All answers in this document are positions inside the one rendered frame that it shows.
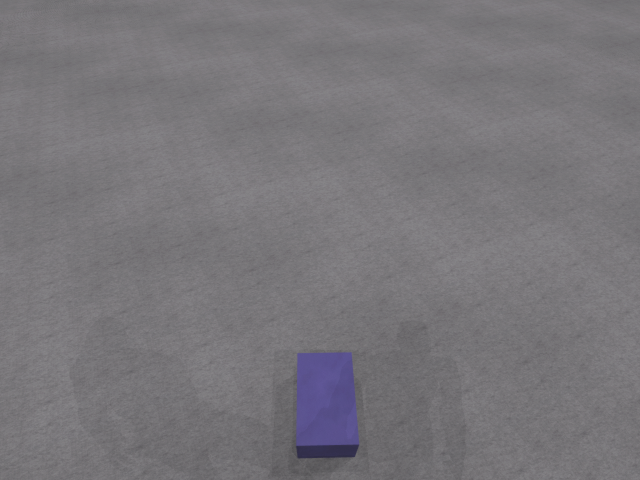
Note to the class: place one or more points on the carton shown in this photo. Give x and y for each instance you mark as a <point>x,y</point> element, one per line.
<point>326,424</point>

